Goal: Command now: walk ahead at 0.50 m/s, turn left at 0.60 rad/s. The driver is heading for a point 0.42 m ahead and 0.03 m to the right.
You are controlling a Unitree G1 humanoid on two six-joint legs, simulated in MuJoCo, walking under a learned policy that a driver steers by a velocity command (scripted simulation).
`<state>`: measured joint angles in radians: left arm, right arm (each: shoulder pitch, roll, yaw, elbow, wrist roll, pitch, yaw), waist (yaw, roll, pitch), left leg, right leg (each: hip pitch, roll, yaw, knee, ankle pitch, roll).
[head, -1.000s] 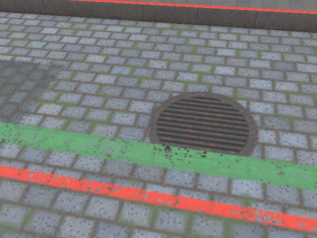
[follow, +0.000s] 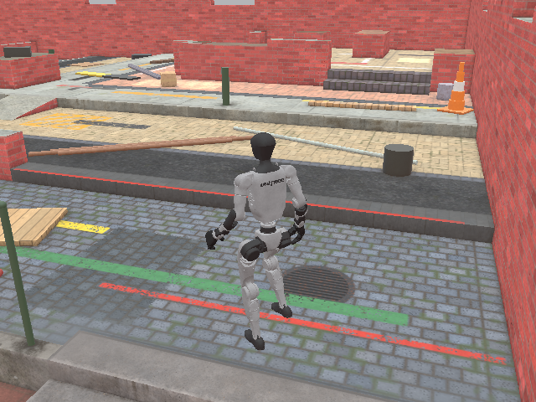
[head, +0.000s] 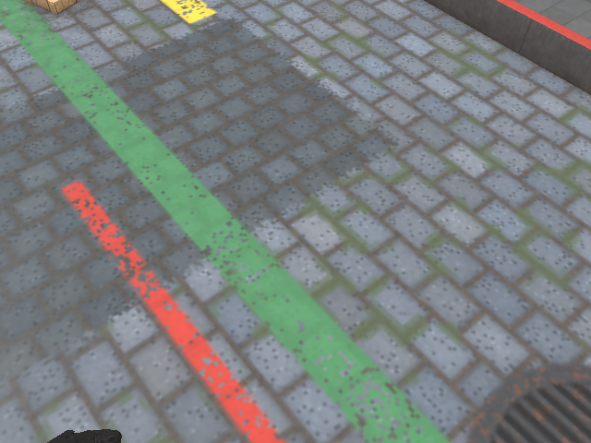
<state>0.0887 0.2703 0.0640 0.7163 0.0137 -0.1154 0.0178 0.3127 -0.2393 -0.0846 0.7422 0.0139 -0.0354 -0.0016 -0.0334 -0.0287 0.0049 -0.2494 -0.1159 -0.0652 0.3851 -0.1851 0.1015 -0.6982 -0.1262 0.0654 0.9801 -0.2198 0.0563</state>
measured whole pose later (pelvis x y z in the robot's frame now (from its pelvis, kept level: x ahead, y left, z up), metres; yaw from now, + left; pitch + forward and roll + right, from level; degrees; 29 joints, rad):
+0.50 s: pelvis +0.25 -0.05 +0.00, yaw +12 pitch +3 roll -1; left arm 0.32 0.23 0.07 0.84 0.00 -0.08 0.00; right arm 0.11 -0.25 -0.07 0.64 0.01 -0.04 -0.01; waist 0.07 0.03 0.01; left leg -0.63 0.05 -0.05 0.82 -0.18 0.00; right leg -0.21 0.01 -0.04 0.36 -0.20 -0.02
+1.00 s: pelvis +0.33 -0.01 -0.01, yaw +13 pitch +0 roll +1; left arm 0.21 0.21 0.04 0.88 0.02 0.00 0.03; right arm 0.16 -0.18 -0.05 0.80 -0.01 0.00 -0.02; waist 0.01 0.01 0.00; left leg -0.34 -0.02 -0.01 0.54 -0.20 0.00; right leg -0.27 -0.05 0.01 0.60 -0.32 0.04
